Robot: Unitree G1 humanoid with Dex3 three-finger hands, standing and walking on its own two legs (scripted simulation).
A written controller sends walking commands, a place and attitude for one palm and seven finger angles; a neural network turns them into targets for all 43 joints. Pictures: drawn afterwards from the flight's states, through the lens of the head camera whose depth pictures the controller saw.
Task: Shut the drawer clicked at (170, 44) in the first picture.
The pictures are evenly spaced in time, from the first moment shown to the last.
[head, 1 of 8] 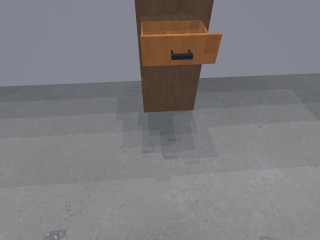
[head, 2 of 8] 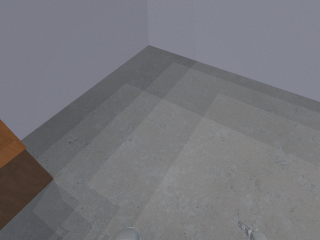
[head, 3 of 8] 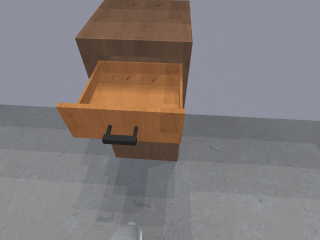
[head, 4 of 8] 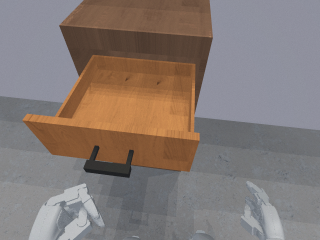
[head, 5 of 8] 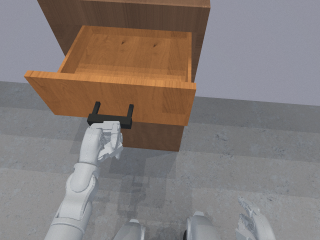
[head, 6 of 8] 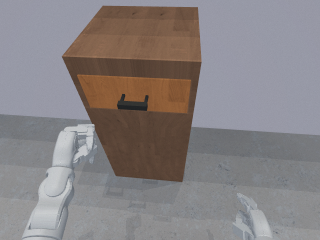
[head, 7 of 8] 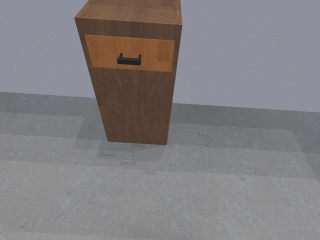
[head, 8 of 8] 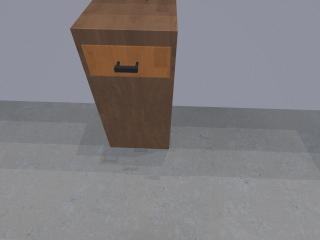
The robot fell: no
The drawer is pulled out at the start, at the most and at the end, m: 0.30 0.30 0.00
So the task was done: yes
